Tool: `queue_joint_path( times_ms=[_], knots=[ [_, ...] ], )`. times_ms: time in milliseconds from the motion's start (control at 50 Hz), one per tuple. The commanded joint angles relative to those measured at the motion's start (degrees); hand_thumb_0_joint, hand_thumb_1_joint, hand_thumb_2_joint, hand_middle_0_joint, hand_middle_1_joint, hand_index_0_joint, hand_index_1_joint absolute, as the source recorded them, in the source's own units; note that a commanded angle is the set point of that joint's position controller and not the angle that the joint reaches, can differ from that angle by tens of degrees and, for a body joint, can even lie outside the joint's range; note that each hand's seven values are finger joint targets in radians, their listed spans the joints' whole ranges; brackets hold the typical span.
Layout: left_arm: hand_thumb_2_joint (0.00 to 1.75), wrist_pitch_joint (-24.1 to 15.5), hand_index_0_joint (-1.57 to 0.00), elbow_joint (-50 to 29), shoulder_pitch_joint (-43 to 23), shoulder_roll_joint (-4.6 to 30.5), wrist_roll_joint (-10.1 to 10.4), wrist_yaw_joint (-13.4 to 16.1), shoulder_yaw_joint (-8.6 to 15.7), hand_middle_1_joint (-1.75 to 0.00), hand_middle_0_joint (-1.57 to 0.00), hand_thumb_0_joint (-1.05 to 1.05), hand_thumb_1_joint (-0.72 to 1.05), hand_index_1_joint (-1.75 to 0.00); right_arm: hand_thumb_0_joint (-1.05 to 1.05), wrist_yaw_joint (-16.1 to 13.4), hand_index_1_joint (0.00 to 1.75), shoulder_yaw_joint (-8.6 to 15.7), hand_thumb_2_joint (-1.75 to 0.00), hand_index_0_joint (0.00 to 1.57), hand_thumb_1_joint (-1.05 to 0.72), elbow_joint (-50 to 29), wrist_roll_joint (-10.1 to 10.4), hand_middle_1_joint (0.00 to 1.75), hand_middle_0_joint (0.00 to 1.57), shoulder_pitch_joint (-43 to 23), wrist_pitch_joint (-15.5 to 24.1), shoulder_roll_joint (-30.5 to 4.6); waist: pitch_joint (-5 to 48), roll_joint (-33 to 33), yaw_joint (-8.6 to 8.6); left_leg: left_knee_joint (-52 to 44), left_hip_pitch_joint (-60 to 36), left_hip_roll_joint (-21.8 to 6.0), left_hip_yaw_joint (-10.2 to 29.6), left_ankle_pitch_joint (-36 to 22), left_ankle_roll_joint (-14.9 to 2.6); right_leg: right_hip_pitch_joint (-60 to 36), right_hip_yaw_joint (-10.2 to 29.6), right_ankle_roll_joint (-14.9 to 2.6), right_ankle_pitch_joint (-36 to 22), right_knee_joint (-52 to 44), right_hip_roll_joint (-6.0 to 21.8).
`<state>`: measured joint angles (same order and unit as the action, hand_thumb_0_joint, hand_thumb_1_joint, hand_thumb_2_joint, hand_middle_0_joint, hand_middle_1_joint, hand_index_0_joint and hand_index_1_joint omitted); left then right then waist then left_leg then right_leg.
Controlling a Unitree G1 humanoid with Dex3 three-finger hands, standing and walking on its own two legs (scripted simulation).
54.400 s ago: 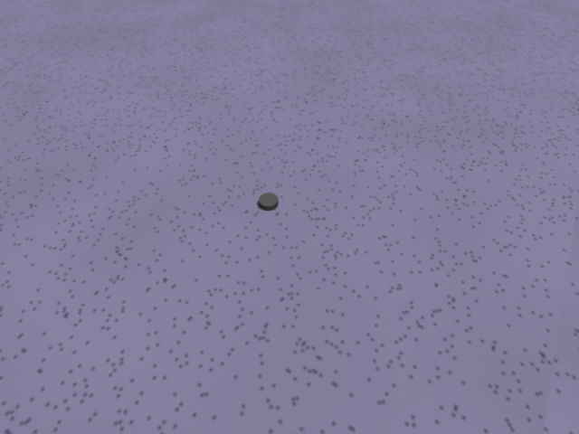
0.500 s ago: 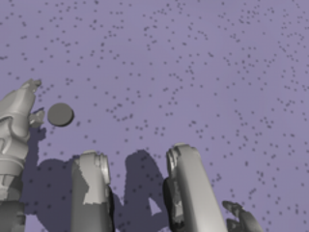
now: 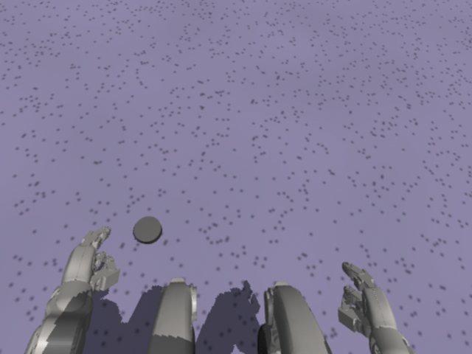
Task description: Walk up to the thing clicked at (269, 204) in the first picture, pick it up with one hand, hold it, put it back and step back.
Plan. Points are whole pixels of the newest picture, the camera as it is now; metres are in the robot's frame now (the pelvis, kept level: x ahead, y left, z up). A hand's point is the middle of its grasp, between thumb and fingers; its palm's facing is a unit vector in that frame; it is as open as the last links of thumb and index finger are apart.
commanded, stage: home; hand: left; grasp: from above
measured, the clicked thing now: (148, 230) +0.50 +0.27 -0.58
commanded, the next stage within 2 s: none
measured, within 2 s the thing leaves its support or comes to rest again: neither
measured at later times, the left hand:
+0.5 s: hand (85, 295) +0.21 +0.19 +0.08, palm faces +0.11 -0.97 -0.20, open 7.4 cm
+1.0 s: hand (91, 308) +0.20 +0.18 +0.08, palm faces +0.11 -0.98 -0.19, open 7.4 cm
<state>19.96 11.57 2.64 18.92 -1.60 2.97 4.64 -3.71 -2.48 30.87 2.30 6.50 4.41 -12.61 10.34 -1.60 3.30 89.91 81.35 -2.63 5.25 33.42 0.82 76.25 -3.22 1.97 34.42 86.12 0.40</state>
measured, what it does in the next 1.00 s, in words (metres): rises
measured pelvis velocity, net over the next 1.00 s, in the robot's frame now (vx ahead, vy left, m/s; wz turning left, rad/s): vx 0.05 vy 0.00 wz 0.05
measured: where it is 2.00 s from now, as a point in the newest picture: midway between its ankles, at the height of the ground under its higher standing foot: outside the picture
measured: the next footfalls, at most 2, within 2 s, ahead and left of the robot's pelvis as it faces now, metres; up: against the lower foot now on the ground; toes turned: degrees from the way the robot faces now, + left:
none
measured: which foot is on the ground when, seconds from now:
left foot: down 0.00-1.00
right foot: down 0.00-1.00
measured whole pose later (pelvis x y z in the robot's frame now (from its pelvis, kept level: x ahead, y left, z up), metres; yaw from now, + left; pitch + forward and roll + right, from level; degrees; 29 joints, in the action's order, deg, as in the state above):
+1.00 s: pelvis +0.05 +0.00 +0.12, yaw +3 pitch +9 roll -3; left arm 26.0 -7.2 28.7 12.4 3.0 0.9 1.8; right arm -10.5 -2.5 30.8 0.1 16.9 13.4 -12.6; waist 8.8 -2.8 2.0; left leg 58.5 41.0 -2.4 3.6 26.9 1.0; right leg 36.1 -3.3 1.6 27.4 54.4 0.9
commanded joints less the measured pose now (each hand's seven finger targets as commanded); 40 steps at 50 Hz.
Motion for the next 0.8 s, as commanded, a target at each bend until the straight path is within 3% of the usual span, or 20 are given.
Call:
queue_joint_path(
  times_ms=[0, 20, 60, 80, 180, 220, 340, 440, 540, 600, 780],
  knots=[
    [0.9, 0.1, -0.2, -14.7, -1.6, 5.7, 3.3, 1.7, 4.0, -0.3, -0.2, 0.0, 0.9, -0.3, 0.0, -2.9, 0.3, 3.1, -0.9, 0.2, -0.9, -6.1, 0.3, 0.3, 0.2, 2.8, 4.1, -8.2, 19.5, -5.6, 1.31, -22.6, -28.5, 0.8, 1.4, -4.1, -1.28, -16.4, 0.6, -2.91, -7.6, -18.9, -1.6],
    [0.9, 0.5, -0.2, -15.5, 0.3, 5.5, 3.7, 1.7, 4.3, -0.3, -0.2, 0.0, 0.9, -0.3, 0.0, -3.5, 0.3, 2.9, -0.9, 0.2, -0.9, -6.5, 0.3, 0.3, 0.2, 3.0, 4.7, -8.0, 18.8, -5.8, 0.88, -23.6, -29.9, 0.9, 1.1, -5.6, -1.26, -17.8, 0.5, -2.94, -8.7, -20.2, -1.6],
    [0.9, 1.1, -0.2, -16.0, 3.8, 3.3, 4.7, 1.5, 3.2, -0.3, -0.2, 0.0, 0.9, -0.3, 0.0, -4.4, 0.3, 2.7, -0.9, 0.2, -0.9, -6.3, 0.3, 0.3, 0.2, 4.1, 5.5, -7.5, 17.2, -4.5, 1.88, -25.7, -32.1, 0.8, 0.8, -9.5, -1.28, -21.8, 0.2, -2.77, -12.0, -22.7, -1.7],
    [0.9, 1.4, -0.2, -17.5, 5.7, 3.8, 5.0, 1.6, 4.1, -0.3, -0.2, 0.0, 0.9, -0.3, 0.0, -4.9, 0.3, 2.5, -0.9, 0.2, -0.9, -7.0, 0.2, 0.3, 0.2, 4.6, 5.9, -7.3, 16.9, -4.8, 0.93, -26.8, -33.2, 1.2, 0.2, -10.4, -1.33, -23.7, 0.3, -2.76, -12.6, -24.2, -1.7],
    [0.9, 2.5, -0.2, -22.4, 14.1, 1.4, 5.4, 1.4, 2.6, -0.3, -0.2, 0.0, 0.9, -0.3, 0.0, -6.5, 0.3, 2.4, -0.9, 0.2, -0.9, -7.9, -0.4, 0.3, 0.2, 6.7, 7.5, -6.3, 13.8, -4.8, 0.95, -31.9, -39.8, 1.6, -1.3, -18.0, -1.21, -32.5, -0.2, -2.5, -18.9, -30.9, -1.9],
    [0.9, 2.9, -0.2, -23.5, 17.9, 0.7, 5.3, 1.4, 2.4, -0.3, -0.2, 0.0, 0.9, -0.3, 0.0, -6.9, 0.3, 2.5, -0.9, 0.2, -0.9, -8.3, -0.5, 0.3, 0.2, 7.3, 7.8, -6.0, 11.6, -4.3, 0.21, -34.4, -41.9, 1.7, -1.7, -18.4, -1.13, -34.6, -0.3, -2.43, -19.1, -33.3, -2.0],
    [0.9, 4.0, -0.2, -28.9, 24.9, -1.2, 5.1, 0.7, 0.7, -0.3, -0.2, 0.0, 0.9, -0.3, 0.0, -7.7, 0.3, 2.7, -0.9, 0.2, -0.9, -9.7, -1.0, 0.3, 0.2, 7.9, 9.2, -5.7, 7.8, -3.2, 0.03, -38.6, -46.4, 1.7, -1.7, -21.8, -1.02, -39.0, -1.3, -2.35, -21.4, -37.4, -2.3],
    [0.9, 4.3, -0.2, -30.7, 26.9, -1.5, 4.8, -0.5, -0.1, -0.3, -0.2, 0.0, 0.9, -0.3, 0.0, -7.7, 0.3, 3.3, -0.9, 0.2, -0.9, -10.2, -1.5, 0.3, 0.2, 7.3, 10.2, -6.3, 3.8, -2.4, -0.35, -41.3, -47.3, 1.7, -1.6, -19.7, -0.99, -39.5, -2.0, -2.13, -19.2, -39.4, -2.5],
    [0.9, 4.4, -0.2, -29.9, 24.3, -1.1, 4.6, -1.5, -0.1, -0.3, -0.2, 0.0, 0.9, -0.3, 0.0, -7.5, 0.3, 3.2, -0.9, 0.2, -0.9, -10.1, -1.8, 0.3, 0.2, 6.6, 11.2, -6.8, 0.6, 0.3, 0.12, -41.8, -46.3, 2.3, -2.3, -15.3, -1.49, -39.5, -1.5, -1.65, -15.6, -41.5, -1.9],
    [0.9, 3.9, -0.2, -30.7, 24.2, -0.6, 4.4, -1.7, 0.6, -0.3, -0.2, 0.0, 0.9, -0.3, 0.0, -7.4, 0.3, 3.5, -0.9, 0.2, -0.9, -9.9, -2.0, 0.3, 0.2, 6.5, 11.9, -7.0, 2.9, -1.5, -0.12, -41.7, -47.8, 2.4, -2.4, -16.1, -1.29, -40.1, -1.4, -1.71, -16.2, -41.1, -1.8],
    [0.9, 3.2, -0.2, -30.5, 24.3, -0.7, 4.1, -1.6, 0.4, -0.3, -0.2, 0.0, 0.9, -0.3, 0.0, -7.3, 0.3, 3.3, -0.9, 0.2, -0.9, -9.5, -2.1, 0.3, 0.2, 5.8, 12.6, -6.9, 3.0, -2.2, -0.83, -42.1, -47.9, 2.2, -2.2, -15.3, -1.18, -40.4, -1.4, -1.84, -15.5, -40.5, -1.8]
  ],
)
